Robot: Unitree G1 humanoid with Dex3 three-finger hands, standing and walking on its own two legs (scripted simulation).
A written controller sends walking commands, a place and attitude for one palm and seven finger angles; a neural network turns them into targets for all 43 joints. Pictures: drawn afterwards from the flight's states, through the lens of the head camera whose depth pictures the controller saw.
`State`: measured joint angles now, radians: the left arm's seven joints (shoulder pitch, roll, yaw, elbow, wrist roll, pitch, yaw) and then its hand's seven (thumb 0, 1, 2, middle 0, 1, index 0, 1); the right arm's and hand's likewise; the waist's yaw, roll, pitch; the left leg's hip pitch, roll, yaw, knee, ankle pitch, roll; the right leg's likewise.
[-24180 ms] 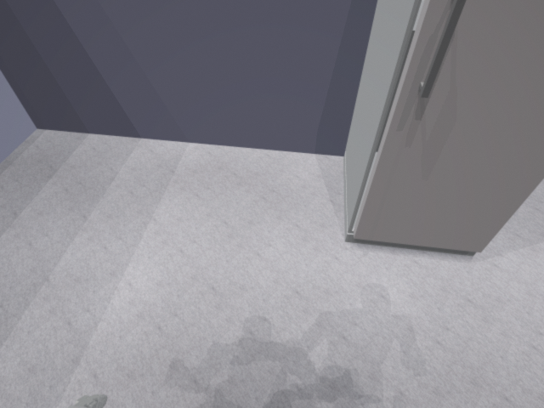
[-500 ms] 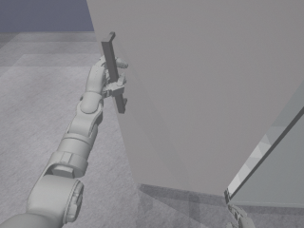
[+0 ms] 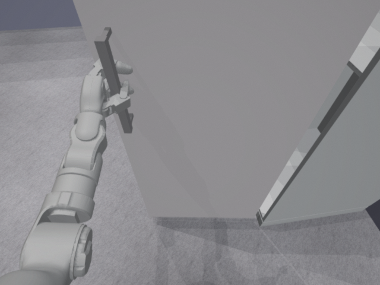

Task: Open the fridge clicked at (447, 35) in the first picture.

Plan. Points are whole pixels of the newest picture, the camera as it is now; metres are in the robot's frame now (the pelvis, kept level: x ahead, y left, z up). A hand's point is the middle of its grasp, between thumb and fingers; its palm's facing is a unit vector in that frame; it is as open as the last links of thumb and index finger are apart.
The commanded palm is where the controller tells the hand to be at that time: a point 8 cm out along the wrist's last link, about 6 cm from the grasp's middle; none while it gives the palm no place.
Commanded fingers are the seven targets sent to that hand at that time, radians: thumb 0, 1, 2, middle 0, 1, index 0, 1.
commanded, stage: stop walking and hold the door back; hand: left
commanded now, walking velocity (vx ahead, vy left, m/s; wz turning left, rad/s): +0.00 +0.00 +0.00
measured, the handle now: (119, 87) +0.48 +0.16 +0.16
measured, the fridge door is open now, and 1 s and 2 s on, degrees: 81 76 76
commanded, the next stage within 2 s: loosen the grip on the handle in 0.02 s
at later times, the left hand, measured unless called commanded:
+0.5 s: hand (126, 90) +0.47 +0.14 +0.16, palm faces +0.10 -0.98 -0.18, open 12.1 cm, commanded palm +0.44 +0.20 +0.16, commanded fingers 0.00 -0.55 0.20 -0.32 -1.23 -0.32 -1.23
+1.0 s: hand (117, 89) +0.48 +0.17 +0.16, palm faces +0.12 -0.98 -0.17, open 14.5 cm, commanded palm +0.44 +0.23 +0.16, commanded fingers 0.00 -0.55 0.20 -0.25 -1.15 -0.25 -1.15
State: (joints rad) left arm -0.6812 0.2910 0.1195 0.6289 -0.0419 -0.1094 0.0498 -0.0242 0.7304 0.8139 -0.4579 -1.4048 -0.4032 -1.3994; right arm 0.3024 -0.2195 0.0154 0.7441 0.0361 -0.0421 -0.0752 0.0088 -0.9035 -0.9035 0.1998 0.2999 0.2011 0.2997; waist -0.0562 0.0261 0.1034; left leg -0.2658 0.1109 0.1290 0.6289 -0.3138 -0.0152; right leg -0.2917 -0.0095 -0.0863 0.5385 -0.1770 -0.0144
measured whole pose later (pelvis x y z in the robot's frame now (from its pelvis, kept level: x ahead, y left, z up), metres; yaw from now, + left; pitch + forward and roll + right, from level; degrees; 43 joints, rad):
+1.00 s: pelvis +0.03 +0.00 +0.01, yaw +1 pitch +3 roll +0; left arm -0.71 0.31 0.21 0.79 -0.01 -0.18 0.01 -0.01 -0.55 0.20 -0.31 -1.19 -0.28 -1.16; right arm 0.29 -0.25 -0.02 0.74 0.01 -0.09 -0.02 0.01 -0.90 -0.90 0.20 0.30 0.20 0.30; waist -0.08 0.01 0.01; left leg -0.27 0.06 0.12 0.48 -0.26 0.00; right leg -0.32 -0.04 -0.09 0.47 -0.20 0.00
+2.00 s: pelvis +0.03 +0.01 +0.01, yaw +3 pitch -1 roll +0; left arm -0.32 0.34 0.22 0.34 -0.13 -0.06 -0.16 -0.01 -0.55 0.20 -0.26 -1.16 -0.26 -1.15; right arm 0.18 -0.26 0.02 0.68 0.05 -0.12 -0.07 0.01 -0.90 -0.90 0.20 0.30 0.20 0.30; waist 0.01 0.02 0.00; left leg -0.21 0.05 0.08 0.51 -0.28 0.00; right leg -0.23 -0.05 -0.12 0.48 -0.22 0.00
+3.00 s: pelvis +0.02 +0.00 +0.02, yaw +3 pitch -7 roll +0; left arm 0.17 0.29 0.27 -0.16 -0.08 -0.05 0.12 -0.01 -0.13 0.40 -0.24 -0.91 -0.24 -0.90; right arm 0.18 -0.22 0.04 0.73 -0.01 -0.19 -0.10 0.01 -0.90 -0.90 0.20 0.30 0.20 0.30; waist 0.07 0.04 0.08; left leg -0.04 0.05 0.08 0.39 -0.22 -0.01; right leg -0.07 -0.04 -0.11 0.36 -0.16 0.00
